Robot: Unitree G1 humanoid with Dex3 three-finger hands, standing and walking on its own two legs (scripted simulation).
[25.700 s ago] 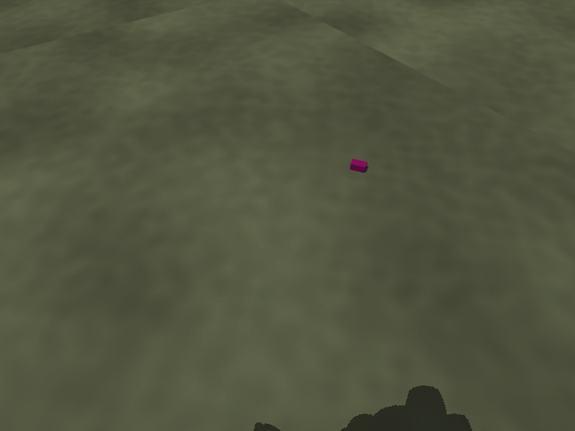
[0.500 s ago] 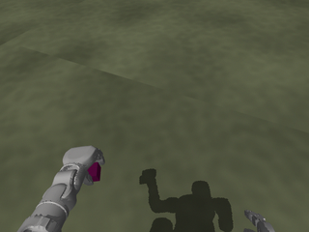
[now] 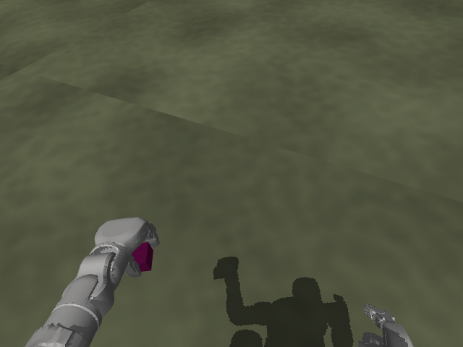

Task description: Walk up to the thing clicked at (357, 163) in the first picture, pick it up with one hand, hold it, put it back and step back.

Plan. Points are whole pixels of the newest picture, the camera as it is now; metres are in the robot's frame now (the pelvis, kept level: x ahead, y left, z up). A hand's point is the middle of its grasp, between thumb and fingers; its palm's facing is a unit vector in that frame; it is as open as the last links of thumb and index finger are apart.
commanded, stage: hold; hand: left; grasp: from above
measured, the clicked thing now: (130, 258) +0.31 +0.24 -0.07
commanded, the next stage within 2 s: crouch in 0.60 s
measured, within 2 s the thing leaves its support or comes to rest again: neither
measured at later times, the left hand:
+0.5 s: hand (132, 260) +0.29 +0.22 -0.03, palm faces -0.44 -0.05 -0.89, open 7.3 cm
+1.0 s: hand (134, 269) +0.29 +0.22 -0.07, palm faces -0.46 -0.04 -0.89, open 7.3 cm
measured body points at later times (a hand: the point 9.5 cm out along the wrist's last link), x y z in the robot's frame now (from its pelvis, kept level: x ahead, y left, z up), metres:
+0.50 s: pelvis +0.00 +0.00 +0.00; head +0.00 -0.03 +0.45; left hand +0.31 +0.22 +0.02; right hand +0.15 -0.25 -0.11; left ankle +0.02 +0.12 -0.74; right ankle +0.01 -0.13 -0.74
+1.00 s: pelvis -0.01 +0.00 +0.00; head +0.02 -0.01 +0.44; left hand +0.31 +0.22 -0.02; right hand +0.14 -0.26 -0.12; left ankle +0.02 +0.12 -0.74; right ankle +0.01 -0.13 -0.74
